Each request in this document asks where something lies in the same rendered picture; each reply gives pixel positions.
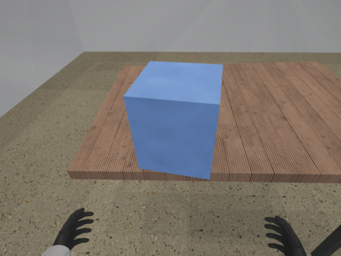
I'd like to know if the left robot hand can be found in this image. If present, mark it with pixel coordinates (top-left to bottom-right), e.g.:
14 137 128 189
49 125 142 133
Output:
53 208 94 250

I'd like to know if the left robot forearm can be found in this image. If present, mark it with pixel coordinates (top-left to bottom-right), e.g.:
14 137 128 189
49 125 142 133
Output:
42 245 70 256

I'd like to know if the carton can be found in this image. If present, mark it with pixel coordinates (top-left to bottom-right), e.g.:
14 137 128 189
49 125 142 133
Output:
123 61 223 180

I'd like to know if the table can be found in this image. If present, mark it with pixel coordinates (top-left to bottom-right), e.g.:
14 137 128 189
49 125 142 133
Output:
67 62 341 256

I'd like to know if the right robot hand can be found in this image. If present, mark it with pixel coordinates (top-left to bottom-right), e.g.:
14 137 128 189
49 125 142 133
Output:
264 215 307 256

